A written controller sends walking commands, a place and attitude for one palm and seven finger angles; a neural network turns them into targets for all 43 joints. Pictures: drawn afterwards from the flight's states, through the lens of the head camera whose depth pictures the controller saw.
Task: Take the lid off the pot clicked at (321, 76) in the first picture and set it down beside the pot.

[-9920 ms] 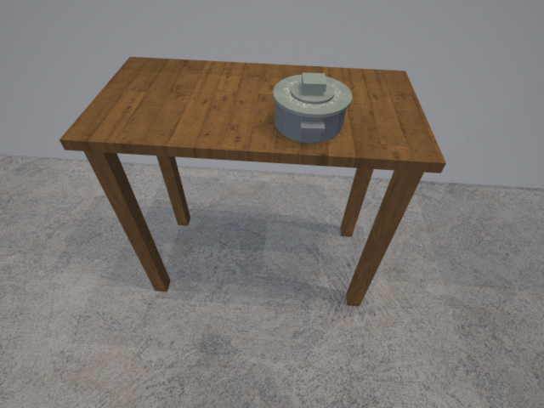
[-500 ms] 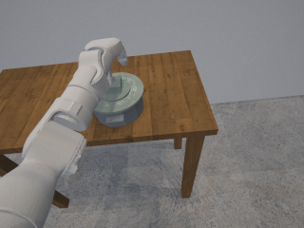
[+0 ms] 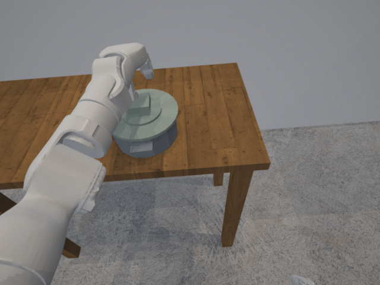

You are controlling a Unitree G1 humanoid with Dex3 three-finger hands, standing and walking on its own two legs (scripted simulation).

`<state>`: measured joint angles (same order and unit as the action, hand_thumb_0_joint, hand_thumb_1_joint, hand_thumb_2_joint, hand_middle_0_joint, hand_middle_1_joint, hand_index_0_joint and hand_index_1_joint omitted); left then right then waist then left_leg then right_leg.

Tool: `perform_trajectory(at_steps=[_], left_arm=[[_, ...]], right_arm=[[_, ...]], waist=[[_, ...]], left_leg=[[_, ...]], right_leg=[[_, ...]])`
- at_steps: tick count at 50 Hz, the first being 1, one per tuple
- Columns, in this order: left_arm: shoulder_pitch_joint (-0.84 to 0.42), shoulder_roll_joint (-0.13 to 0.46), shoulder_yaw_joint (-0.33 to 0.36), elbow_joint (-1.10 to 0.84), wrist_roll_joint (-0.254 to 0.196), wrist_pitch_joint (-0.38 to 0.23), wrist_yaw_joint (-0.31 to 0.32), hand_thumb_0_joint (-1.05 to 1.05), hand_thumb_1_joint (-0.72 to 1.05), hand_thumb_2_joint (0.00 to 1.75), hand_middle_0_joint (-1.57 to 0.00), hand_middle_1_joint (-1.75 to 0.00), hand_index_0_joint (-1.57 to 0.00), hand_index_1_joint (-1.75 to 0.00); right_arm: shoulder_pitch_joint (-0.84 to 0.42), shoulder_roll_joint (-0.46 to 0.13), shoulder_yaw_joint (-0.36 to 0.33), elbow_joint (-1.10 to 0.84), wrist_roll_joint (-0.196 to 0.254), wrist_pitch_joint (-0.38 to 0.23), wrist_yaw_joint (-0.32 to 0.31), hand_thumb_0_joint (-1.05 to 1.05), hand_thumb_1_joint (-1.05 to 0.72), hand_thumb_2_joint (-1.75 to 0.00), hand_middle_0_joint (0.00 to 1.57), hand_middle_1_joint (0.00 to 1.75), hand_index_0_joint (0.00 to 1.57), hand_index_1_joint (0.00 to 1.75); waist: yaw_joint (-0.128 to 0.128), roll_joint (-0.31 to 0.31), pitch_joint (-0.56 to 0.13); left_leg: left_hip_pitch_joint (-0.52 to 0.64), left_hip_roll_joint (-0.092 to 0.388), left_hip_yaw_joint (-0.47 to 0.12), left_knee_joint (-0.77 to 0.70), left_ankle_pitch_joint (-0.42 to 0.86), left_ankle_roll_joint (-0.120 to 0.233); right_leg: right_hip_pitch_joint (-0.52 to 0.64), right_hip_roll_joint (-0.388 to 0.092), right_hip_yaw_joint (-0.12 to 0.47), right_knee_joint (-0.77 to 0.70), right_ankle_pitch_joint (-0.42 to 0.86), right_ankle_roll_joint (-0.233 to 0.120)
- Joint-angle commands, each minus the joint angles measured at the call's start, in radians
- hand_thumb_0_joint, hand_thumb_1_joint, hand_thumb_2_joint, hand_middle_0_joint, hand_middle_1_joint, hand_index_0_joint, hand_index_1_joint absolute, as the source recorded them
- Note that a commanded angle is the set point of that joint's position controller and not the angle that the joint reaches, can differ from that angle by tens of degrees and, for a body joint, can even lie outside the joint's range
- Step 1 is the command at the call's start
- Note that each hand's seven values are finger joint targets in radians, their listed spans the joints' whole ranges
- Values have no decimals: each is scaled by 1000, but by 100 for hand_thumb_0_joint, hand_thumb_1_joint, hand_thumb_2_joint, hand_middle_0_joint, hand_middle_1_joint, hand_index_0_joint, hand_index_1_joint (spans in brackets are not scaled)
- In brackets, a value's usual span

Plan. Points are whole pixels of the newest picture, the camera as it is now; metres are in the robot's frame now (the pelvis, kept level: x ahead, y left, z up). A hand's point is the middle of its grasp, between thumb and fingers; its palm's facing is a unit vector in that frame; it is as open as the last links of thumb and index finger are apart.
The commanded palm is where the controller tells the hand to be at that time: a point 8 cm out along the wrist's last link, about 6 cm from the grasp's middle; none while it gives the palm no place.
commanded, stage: lower the open fingers around the knob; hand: left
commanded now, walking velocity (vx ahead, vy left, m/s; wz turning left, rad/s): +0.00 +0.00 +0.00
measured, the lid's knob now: (139, 103) +0.50 +0.12 +0.12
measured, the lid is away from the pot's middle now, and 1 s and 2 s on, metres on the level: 0.00 0.01 0.01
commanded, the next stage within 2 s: close the fingers and squeeze the knob in 1.08 s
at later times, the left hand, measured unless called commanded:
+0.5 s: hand (128, 97) +0.47 +0.13 +0.16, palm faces -0.33 -0.08 -0.94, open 9.8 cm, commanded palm +0.46 +0.12 +0.21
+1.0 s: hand (133, 102) +0.48 +0.12 +0.14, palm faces -0.37 -0.07 -0.93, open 10.1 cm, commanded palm +0.47 +0.12 +0.19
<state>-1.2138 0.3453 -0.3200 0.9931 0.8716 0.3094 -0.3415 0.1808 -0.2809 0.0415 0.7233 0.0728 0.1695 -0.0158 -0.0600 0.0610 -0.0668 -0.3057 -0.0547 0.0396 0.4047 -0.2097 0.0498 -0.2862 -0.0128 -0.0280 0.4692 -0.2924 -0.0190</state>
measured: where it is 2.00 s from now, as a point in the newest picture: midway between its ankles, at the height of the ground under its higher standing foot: outside the picture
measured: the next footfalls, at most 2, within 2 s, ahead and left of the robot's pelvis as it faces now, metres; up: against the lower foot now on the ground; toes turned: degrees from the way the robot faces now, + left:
none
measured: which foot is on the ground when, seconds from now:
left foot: down 0.00-1.00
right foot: down 0.00-1.00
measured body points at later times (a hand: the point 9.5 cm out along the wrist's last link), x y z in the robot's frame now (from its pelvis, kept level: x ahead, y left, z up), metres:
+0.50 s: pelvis +0.00 +0.01 +0.00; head +0.03 -0.02 +0.45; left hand +0.48 +0.13 +0.22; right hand +0.10 -0.25 -0.14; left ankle -0.01 +0.09 -0.74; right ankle -0.04 -0.10 -0.74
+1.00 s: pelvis +0.00 +0.01 +0.00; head +0.03 -0.02 +0.45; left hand +0.49 +0.12 +0.19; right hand +0.05 -0.25 -0.15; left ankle -0.01 +0.09 -0.74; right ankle -0.04 -0.10 -0.74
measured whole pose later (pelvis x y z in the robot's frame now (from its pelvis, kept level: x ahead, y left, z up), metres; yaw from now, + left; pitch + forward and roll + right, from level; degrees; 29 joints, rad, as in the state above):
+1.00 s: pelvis +0.00 +0.01 +0.00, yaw +0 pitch +8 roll +1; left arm -1.18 0.33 -0.34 1.09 0.85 0.30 -0.33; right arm 0.27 -0.28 0.03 0.76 0.07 0.17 -0.02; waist -0.09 0.06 -0.09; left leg -0.36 -0.06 0.05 0.45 -0.23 0.06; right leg -0.34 -0.02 -0.02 0.49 -0.30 -0.01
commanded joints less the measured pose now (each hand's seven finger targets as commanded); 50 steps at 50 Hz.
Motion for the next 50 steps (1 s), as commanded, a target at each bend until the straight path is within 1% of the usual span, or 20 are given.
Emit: perform_trajectory(at_steps=[1,2,3,7,9,12,13,16,18,20,23,28,30,32,35,38,40,42,46,50], left_arm=[[-531,199,48,-163,33,2,22,0,-33,159,-88,-8,-88,-8],[-551,222,60,-183,40,0,21,0,-33,159,-88,-8,-88,-8],[-566,183,28,-121,28,36,7,0,-33,159,-88,-8,-88,-8],[-607,200,50,-221,11,36,-32,0,-33,159,-88,-8,-88,-8],[-561,203,60,-221,4,33,-50,0,-33,159,-88,-8,-88,-8],[-470,251,100,-151,15,23,-55,0,-33,159,-88,-8,-88,-8],[-443,212,65,-111,12,24,-58,0,-33,159,-88,-8,-88,-8],[-456,136,4,-129,6,21,-57,0,-33,159,-88,-8,-88,-8],[-531,172,22,-189,7,9,-45,0,-33,159,-88,-8,-88,-8],[-582,205,47,-249,11,-14,-23,0,-33,159,-88,-8,-88,-8],[-435,141,12,-40,23,19,-18,0,-33,159,-88,-8,-88,-8],[-537,86,-27,-96,19,17,-8,0,-33,159,-88,-8,-88,-8],[-495,109,3,-79,15,13,-8,0,-33,159,-88,-8,-88,-8],[-444,141,30,16,6,23,-8,0,-33,159,-88,-8,-88,-8],[-482,117,-1,11,-4,20,-10,0,-33,159,-88,-8,-88,-8],[-540,94,-17,-66,3,-3,-1,0,-33,159,-88,-8,-88,-8],[-520,154,36,-99,11,-28,11,0,-33,159,-88,-8,-88,-8],[-530,110,8,-111,6,-36,13,0,-33,159,-88,-8,-88,-8],[-475,153,50,-56,-8,-29,29,0,-33,159,-88,-8,-88,-8],[-456,95,2,-71,-14,-23,24,0,-33,159,-88,-8,-88,-8]], right_arm=[[-37,-111,-36,-113,-5,-24,-6,0,-90,-90,20,30,20,30],[-38,-112,-36,-113,-4,-21,-5,0,-90,-90,20,30,20,30],[-44,-113,-37,-102,-4,-20,-3,0,-90,-90,20,30,20,30],[-30,-116,-44,-113,-10,-32,2,0,-90,-90,20,30,20,30],[-19,-120,-51,-119,-14,-36,2,0,-90,-90,20,30,20,30],[-14,-120,-44,-114,-10,-35,0,0,-90,-90,20,30,20,30],[-19,-121,-39,-113,-5,-32,-3,0,-90,-90,20,30,20,30],[-23,-125,-43,-111,-2,-20,-2,0,-90,-90,20,30,20,30],[-21,-124,-43,-112,-2,-21,-5,0,-90,-90,20,30,20,30],[-11,-118,-49,-118,-10,-34,-6,0,-90,-90,20,30,20,30],[6,-120,-40,-83,0,-14,-5,0,-90,-90,20,30,20,30],[6,-121,-47,-83,-8,-19,-3,0,-90,-90,20,30,20,30],[16,-126,-50,-80,-10,-19,-1,0,-90,-90,20,30,20,30],[22,-135,-43,-68,-7,-15,-9,0,-90,-90,20,30,20,30],[19,-140,-44,-68,-2,-16,-17,0,-90,-90,20,30,20,30],[30,-132,-50,-72,-9,-25,-14,0,-90,-90,20,30,20,30],[43,-133,-54,-79,-15,-31,-12,0,-90,-90,20,30,20,30],[54,-125,-59,-74,-15,-33,-10,0,-90,-90,20,30,20,30],[65,-135,-60,-61,-10,-34,-11,0,-90,-90,20,30,20,30],[47,-131,-60,-68,-6,-33,-5,0,-90,-90,20,30,20,30]], waist=[[-11,-132,-390],[-11,-116,-403],[-16,-92,-396],[-17,-85,-469],[-14,-115,-475],[-1,-185,-406],[-7,-200,-348],[-25,-170,-292],[-30,-131,-330],[-26,-65,-432],[-32,-116,-287],[-43,-73,-378],[-38,-88,-387],[-41,-149,-321],[-56,-179,-297],[-57,-98,-380],[-43,-68,-444],[-51,-60,-440],[-41,-120,-383],[-43,-121,-365]], left_leg=[[212,-11,-46,28,375,33],[218,-8,-46,31,383,33],[225,-19,-48,32,362,31],[290,-19,-62,52,461,37],[288,-19,-64,65,509,41],[225,-22,-52,56,454,43],[195,-24,-46,49,426,42],[204,-17,-49,40,387,38],[230,-18,-58,36,346,38],[303,-14,-69,54,402,37],[212,-8,-64,38,319,24],[274,-5,-84,47,347,20],[276,1,-84,55,376,21],[197,-4,-70,41,286,23],[158,-7,-59,31,226,31],[245,-1,-78,54,326,27],[282,7,-86,67,397,23],[301,9,-85,71,418,21],[239,6,-72,59,377,29],[243,6,-66,63,411,32]], right_leg=[[101,20,26,-24,475,-12],[104,20,28,-24,478,-12],[89,22,26,-21,471,-13],[97,23,26,-17,522,-10],[111,24,23,-20,559,-9],[121,25,21,-17,548,-4],[102,26,17,-21,539,-4],[37,28,8,-31,470,-6],[33,29,14,-34,428,-11],[40,29,22,-24,438,-15],[-22,38,-1,-29,358,-17],[-47,37,-1,-18,340,-20],[-43,38,0,-16,352,-19],[-32,41,-1,-19,335,-16],[-29,37,3,-25,328,-13],[-54,40,4,-10,344,-16],[-36,39,9,-4,367,-17],[-56,41,5,-6,365,-15],[-31,44,6,-14,377,-14],[-34,42,6,-13,401,-12]])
